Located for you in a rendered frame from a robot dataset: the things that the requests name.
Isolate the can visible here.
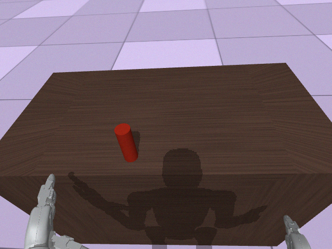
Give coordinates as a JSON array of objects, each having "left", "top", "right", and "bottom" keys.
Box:
[{"left": 114, "top": 123, "right": 138, "bottom": 162}]

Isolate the left robot hand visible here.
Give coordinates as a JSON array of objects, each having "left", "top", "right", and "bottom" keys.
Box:
[{"left": 24, "top": 174, "right": 89, "bottom": 249}]

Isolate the right robot hand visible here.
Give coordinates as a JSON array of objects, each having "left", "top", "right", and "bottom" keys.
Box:
[{"left": 284, "top": 215, "right": 311, "bottom": 249}]

